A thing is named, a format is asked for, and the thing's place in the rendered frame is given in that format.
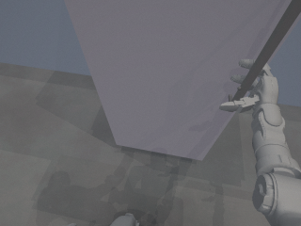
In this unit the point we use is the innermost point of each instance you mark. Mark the handle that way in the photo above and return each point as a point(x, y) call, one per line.
point(284, 24)

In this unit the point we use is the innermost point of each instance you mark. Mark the robot right upper arm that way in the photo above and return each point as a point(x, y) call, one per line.
point(278, 197)

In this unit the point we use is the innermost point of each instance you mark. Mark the robot left shin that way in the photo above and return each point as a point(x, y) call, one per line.
point(129, 215)

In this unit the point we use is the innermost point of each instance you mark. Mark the robot right forearm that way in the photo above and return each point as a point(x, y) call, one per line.
point(269, 143)

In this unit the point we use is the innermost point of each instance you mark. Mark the robot right hand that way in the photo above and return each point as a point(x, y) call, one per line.
point(266, 89)

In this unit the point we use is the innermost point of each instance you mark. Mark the fridge door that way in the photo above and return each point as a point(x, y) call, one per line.
point(162, 68)

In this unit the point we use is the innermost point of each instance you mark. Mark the left robot thigh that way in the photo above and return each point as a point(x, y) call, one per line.
point(125, 221)

